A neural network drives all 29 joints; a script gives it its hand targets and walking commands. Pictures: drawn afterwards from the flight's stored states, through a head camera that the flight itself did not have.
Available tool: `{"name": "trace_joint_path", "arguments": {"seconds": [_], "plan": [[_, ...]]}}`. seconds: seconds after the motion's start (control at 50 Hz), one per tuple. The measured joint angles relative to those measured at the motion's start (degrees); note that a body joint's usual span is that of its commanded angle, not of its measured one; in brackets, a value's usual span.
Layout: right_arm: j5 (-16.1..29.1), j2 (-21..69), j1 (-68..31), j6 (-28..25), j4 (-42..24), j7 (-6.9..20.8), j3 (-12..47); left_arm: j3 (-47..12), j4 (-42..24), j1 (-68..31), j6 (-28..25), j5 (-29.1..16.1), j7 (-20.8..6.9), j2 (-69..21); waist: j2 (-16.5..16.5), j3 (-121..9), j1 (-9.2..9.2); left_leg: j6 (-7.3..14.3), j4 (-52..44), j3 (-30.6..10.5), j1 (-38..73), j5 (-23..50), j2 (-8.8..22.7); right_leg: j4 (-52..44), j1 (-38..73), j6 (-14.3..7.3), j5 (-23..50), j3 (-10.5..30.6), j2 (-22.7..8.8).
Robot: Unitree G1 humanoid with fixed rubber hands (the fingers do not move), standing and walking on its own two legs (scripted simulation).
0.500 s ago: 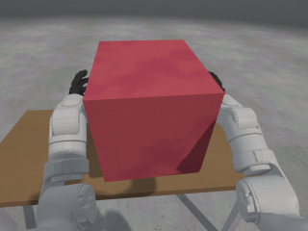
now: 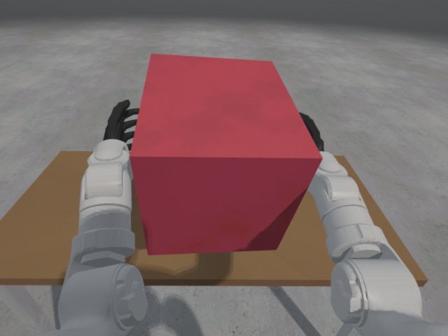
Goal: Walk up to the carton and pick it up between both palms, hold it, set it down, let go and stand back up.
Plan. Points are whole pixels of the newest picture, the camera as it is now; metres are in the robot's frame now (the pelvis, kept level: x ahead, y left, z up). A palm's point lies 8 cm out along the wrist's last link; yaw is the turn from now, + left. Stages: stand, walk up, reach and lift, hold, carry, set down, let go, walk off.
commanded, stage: set down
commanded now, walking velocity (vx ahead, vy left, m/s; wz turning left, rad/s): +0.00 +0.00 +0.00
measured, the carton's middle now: (214, 152) +0.43 +0.02 +0.18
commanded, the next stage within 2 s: none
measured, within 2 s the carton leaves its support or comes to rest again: neither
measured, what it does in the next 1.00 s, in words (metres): stands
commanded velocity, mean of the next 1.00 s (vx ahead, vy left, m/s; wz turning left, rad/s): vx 0.00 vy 0.00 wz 0.00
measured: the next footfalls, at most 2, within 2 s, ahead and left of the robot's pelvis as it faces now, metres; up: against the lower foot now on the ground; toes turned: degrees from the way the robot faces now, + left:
none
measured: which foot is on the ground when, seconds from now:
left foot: down 0.00-1.00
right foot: down 0.00-1.00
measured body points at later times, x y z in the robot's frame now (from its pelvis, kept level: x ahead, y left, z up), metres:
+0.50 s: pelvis +0.02 -0.02 +0.00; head -0.02 -0.01 +0.45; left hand +0.41 +0.16 +0.19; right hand +0.42 -0.19 +0.17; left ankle +0.01 +0.10 -0.75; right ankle +0.03 -0.10 -0.75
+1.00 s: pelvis +0.01 -0.03 +0.00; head -0.02 -0.02 +0.45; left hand +0.40 +0.16 +0.15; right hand +0.43 -0.18 +0.14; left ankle +0.01 +0.10 -0.75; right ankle +0.03 -0.10 -0.75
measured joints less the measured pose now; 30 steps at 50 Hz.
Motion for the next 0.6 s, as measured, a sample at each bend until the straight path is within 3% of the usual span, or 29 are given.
{"name": "trace_joint_path", "arguments": {"seconds": [0.14,0.28,0.6], "plan": [[1.4,0.4,6.8,-4.2,-4.8,-1.4,2.7,-4.7,-3.7,4.9,-2.4,-3.6,2.0,0.1,-1.7,1.9,0.29,-1.1,1.0,-2.1,-1.4,-0.5,0.5,-0.3,-0.2,-0.9,-0.6,-2.0,0.6],[3.7,-0.8,9.1,-4.4,-8.2,-2.3,5.2,-6.8,-6.7,7.4,-3.0,-5.0,3.6,-0.3,-1.8,2.6,-0.15,-1.7,1.7,-2.3,-2.1,-1.3,1.1,0.3,-0.9,-1.4,-1.3,-2.3,1.2],[4.0,-2.7,6.2,-4.1,-3.9,-1.1,7.5,-2.7,-6.3,7.7,-2.9,-1.9,2.7,-3.1,-0.1,2.5,0.68,-2.0,-0.7,-0.4,0.3,-1.0,1.7,0.9,-0.6,-1.8,-1.8,-0.3,1.6]]}}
